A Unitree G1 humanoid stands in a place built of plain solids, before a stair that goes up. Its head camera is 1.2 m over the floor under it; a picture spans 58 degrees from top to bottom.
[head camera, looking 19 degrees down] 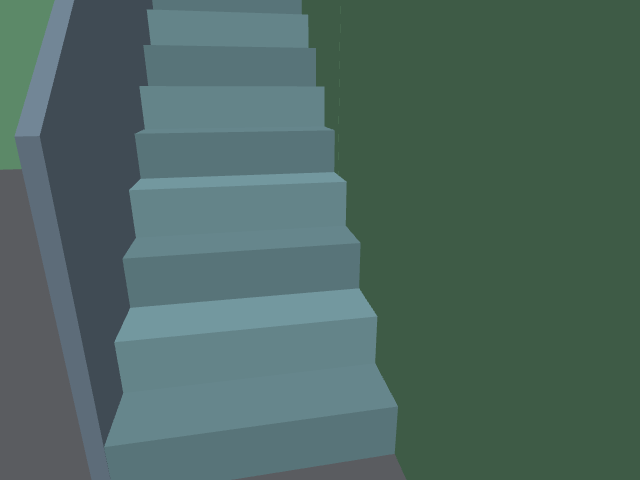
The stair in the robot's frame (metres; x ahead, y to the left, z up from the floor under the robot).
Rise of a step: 0.20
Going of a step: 0.25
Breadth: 0.92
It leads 11 degrees to the left of straight ahead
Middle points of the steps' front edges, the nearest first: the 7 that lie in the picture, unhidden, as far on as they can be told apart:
1.10 0.19 0.20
1.34 0.24 0.41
1.58 0.28 0.61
1.83 0.33 0.82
2.07 0.38 1.02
2.32 0.43 1.22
2.56 0.47 1.43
